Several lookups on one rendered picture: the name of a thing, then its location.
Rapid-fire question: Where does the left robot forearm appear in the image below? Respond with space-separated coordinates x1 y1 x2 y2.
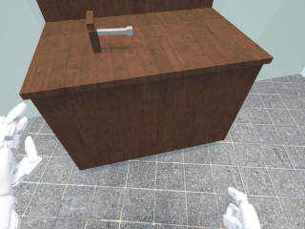
0 196 21 229

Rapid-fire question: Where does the robot left hand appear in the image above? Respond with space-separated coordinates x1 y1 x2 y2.
0 102 42 197

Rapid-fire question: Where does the tap lever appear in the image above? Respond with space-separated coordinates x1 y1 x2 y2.
96 26 132 36

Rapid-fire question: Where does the counter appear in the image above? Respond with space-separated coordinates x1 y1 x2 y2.
19 0 274 171

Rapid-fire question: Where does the robot right hand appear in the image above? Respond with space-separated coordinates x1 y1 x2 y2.
223 187 261 229

